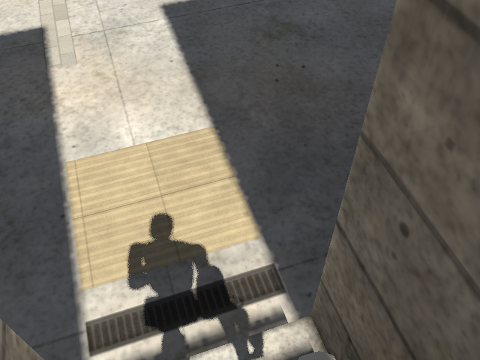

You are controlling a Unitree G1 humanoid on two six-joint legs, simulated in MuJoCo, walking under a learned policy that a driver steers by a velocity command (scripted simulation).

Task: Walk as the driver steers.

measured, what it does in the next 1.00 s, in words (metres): goes down: right foot 0.18 m higher, then right foot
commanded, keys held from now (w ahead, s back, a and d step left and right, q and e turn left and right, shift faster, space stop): no key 0.06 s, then w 0.32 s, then no key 0.62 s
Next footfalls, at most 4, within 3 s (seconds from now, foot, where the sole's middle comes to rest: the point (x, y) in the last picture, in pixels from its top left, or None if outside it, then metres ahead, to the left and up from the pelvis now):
0.14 right None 0.02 -0.19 -0.58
0.44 right None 0.16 -0.19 -0.76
0.62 left None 0.12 0.13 -0.76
1.24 right None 0.56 -0.02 -1.18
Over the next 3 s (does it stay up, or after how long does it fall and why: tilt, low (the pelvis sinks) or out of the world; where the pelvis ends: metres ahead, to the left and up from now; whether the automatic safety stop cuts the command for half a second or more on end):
stays up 1.18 0.23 -0.60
